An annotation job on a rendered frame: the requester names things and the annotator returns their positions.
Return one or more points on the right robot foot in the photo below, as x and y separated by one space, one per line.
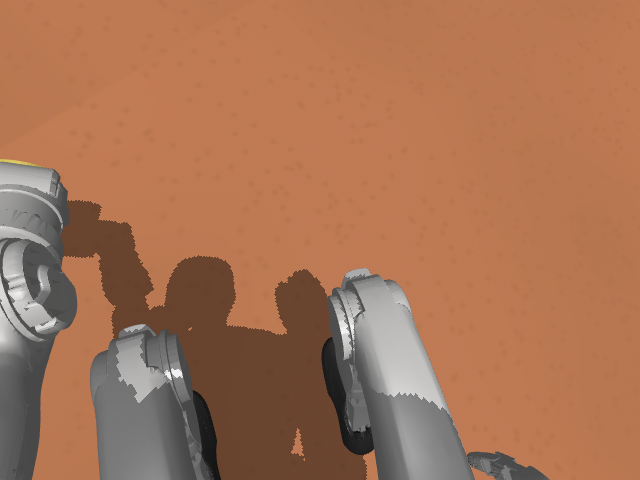
359 443

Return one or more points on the right robot hand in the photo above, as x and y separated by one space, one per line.
503 467

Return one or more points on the can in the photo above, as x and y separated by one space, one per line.
20 162

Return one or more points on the left robot foot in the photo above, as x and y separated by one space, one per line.
208 436

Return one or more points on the left robot arm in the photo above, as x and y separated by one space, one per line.
37 300

